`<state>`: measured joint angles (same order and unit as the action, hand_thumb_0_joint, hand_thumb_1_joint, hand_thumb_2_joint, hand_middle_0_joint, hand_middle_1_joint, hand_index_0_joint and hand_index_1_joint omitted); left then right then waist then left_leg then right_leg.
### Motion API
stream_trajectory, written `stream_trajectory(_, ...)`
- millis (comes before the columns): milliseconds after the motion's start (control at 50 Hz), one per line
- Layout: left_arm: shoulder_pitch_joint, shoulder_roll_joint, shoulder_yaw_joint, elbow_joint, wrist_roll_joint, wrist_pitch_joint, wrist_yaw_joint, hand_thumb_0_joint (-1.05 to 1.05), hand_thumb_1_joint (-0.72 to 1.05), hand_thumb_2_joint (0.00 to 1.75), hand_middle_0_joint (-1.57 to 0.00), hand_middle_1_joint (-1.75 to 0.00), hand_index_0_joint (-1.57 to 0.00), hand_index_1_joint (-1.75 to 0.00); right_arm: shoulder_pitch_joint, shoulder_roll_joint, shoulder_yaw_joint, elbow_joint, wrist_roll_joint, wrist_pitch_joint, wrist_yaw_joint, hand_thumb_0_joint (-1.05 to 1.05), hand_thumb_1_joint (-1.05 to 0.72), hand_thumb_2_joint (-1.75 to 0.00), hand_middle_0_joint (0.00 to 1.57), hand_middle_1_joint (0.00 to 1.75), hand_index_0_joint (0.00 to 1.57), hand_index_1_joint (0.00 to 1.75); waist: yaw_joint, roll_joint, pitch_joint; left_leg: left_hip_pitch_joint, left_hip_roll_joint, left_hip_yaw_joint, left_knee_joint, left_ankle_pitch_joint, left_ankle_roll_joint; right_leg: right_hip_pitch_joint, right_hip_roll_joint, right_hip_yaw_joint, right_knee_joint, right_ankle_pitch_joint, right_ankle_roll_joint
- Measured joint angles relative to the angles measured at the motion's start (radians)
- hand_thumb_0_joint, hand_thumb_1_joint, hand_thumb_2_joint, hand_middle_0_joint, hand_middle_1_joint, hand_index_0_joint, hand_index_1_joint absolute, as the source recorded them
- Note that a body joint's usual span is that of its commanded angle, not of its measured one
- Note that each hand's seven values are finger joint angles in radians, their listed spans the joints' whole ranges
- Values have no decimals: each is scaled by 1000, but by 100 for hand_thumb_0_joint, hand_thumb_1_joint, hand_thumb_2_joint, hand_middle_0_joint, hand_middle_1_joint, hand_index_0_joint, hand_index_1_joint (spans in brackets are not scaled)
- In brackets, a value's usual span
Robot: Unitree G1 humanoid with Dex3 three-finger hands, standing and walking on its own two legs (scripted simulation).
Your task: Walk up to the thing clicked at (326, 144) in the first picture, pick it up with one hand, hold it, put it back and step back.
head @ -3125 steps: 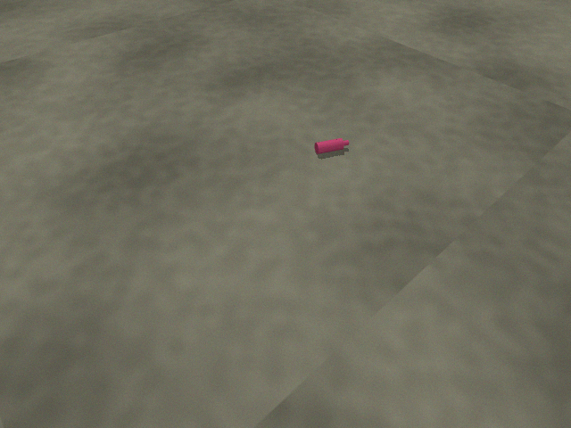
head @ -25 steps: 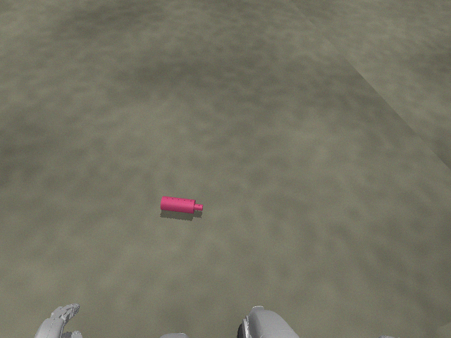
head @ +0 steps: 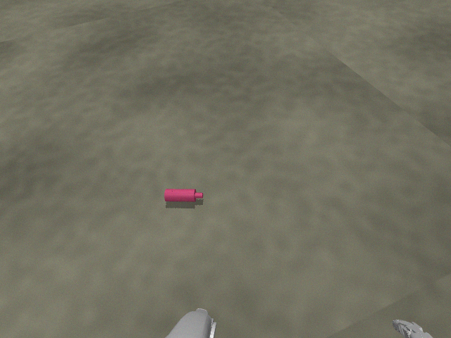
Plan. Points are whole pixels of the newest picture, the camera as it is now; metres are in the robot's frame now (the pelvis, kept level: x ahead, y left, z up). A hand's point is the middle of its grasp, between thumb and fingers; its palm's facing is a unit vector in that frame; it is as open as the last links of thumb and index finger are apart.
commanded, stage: step back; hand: left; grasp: from above
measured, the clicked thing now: (184, 195) +0.86 +0.30 -0.73
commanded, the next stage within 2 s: stand in 1.68 s
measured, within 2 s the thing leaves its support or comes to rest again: neither
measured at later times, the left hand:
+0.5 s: hand out of the picture -0.08 +0.24 -0.15, palm faces +0.09 -0.93 -0.37, open 7.3 cm
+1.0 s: hand out of the picture -0.23 +0.25 -0.14, palm faces +0.11 -0.90 -0.43, open 7.4 cm
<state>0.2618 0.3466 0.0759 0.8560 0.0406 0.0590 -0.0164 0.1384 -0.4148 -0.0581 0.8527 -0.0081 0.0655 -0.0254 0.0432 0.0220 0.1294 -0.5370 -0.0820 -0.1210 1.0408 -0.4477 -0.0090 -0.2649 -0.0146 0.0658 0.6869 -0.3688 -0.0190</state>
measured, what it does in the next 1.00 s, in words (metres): walks backwards: left foot, then right foot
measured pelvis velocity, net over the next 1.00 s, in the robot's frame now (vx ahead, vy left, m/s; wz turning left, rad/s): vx -0.24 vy -0.04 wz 0.11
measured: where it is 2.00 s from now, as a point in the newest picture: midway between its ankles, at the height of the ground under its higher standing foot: outside the picture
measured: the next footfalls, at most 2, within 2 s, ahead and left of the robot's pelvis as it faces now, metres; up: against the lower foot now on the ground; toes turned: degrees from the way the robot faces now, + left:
left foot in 0.24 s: -0.08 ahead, +0.11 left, +0.00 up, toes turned +5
right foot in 0.56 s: -0.20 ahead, -0.18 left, +0.00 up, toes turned +5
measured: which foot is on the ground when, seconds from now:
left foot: up 0.00-0.22, down 0.24-0.60, up 0.62-0.86, down 0.88-1.00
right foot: down 0.00-0.26, up 0.28-0.54, down 0.56-0.92, up 0.94-1.00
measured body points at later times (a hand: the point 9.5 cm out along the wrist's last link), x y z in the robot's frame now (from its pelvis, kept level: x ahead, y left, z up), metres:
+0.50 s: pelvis -0.17 -0.03 +0.00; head -0.12 -0.02 +0.45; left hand -0.09 +0.29 -0.12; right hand -0.02 -0.33 -0.11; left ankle -0.12 +0.10 -0.72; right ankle -0.21 -0.18 -0.67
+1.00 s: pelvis -0.24 -0.04 +0.00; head -0.23 -0.05 +0.45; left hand -0.23 +0.29 -0.11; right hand -0.15 -0.34 -0.13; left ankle -0.24 +0.08 -0.72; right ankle -0.24 -0.17 -0.70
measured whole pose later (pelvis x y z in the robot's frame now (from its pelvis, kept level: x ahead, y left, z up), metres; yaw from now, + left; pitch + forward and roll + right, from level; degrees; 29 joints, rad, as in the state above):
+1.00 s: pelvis -0.24 -0.04 +0.00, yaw +6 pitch -3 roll +1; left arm 0.25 0.41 0.07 0.97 0.03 0.00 0.00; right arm 0.24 -0.36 -0.06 0.97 -0.04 0.00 0.04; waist 0.01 -0.01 0.07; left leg -0.24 -0.04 -0.03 0.58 -0.30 0.03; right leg -0.33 -0.03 0.02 0.88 -0.52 -0.02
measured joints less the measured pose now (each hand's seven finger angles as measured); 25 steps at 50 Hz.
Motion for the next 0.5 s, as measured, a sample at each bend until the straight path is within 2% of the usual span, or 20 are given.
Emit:
stream_trajectory(40,-6,-8,2,0,1,4,6,0,90,90,-20,-30,-21,-30,37,-7,2,6,5,-9,-1,1,-91,-90,21,29,20,30,-17,2,-18,5,-36,-23,101,16,-1,-9,-14,-14,-41,38,3)
stream_trajectory(100,-37,-3,7,-31,5,0,16,0,90,90,-21,-30,-21,-30,82,-8,7,18,3,-17,-6,1,-91,-90,20,29,20,30,-31,5,-19,67,-37,-19,99,6,-11,-43,-16,-38,-59,76,0)
stream_trajectory(160,-86,8,7,-74,5,-11,30,0,90,90,-21,-30,-21,-30,105,1,11,31,-4,-17,-8,1,-91,-90,20,29,20,30,-45,6,7,158,-4,15,-44,-41,-17,-80,-16,-77,-50,101,-4)
stream_trajectory(200,-121,19,5,-100,1,-14,36,0,90,90,-21,-30,-21,-30,110,13,16,35,-9,-20,-5,1,-91,-90,20,29,20,30,-53,-3,28,221,25,54,-186,-41,-10,-111,-22,-102,-28,111,-4)
stream_trajectory(240,-155,32,0,-117,-8,-9,36,0,90,90,-20,-30,-21,-30,113,26,18,36,-13,-28,0,1,-91,-90,20,29,20,30,-61,-19,46,291,43,84,-365,51,4,-148,-33,-123,16,111,0)
stream_trajectory(280,-185,49,2,-112,-17,3,36,0,90,90,-20,-30,-21,-30,95,59,19,46,-21,-30,4,1,-91,-90,20,29,20,30,-48,-87,77,303,8,114,-395,90,19,-172,-60,-83,59,112,1)
stream_trajectory(300,-187,47,1,-105,-22,9,36,0,90,90,-20,-30,-21,-30,94,65,24,43,-24,-29,10,1,-91,-90,20,29,20,30,-45,-94,77,292,11,117,-385,94,24,-186,-38,-55,105,29,0)
stream_trajectory(340,-180,33,-4,-85,-26,20,38,0,90,90,-20,-30,-21,-30,89,61,31,36,-30,-29,17,1,-91,-89,21,30,20,30,-62,-65,62,265,43,93,-373,107,30,-213,34,-18,272,-127,5)
stream_trajectory(400,-153,28,-7,-63,-36,25,30,0,90,90,-20,-30,-21,-30,72,60,34,25,-36,-29,9,1,-90,-89,21,30,20,30,-61,-49,31,242,78,84,-413,158,27,-220,104,40,481,-160,4)
stream_trajectory(440,-133,30,-7,-55,-38,19,27,0,90,90,-20,-30,-21,-30,50,55,33,10,-35,-29,7,1,-90,-89,21,30,20,30,-50,-45,17,217,96,89,-429,187,24,-188,108,49,511,-156,12)
stream_trajectory(500,-106,36,-8,-36,-34,-1,25,0,90,90,-20,-30,-21,-30,5,42,27,-15,-34,-32,8,1,-90,-89,21,30,20,30,-30,-39,15,175,118,103,-427,217,17,-83,65,25,339,-154,26)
